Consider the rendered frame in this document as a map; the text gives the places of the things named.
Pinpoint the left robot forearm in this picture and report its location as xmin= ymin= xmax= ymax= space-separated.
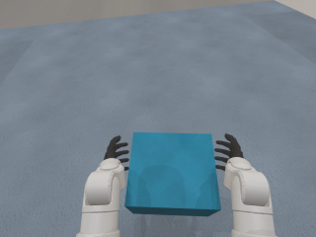
xmin=76 ymin=158 xmax=125 ymax=237

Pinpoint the right robot hand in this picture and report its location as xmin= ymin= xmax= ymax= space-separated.
xmin=214 ymin=133 xmax=244 ymax=171

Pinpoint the left robot hand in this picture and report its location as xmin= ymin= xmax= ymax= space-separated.
xmin=104 ymin=135 xmax=129 ymax=171

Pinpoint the carton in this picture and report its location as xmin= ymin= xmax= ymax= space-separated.
xmin=124 ymin=132 xmax=221 ymax=217

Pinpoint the right robot forearm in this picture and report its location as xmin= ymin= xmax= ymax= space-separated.
xmin=223 ymin=157 xmax=277 ymax=237

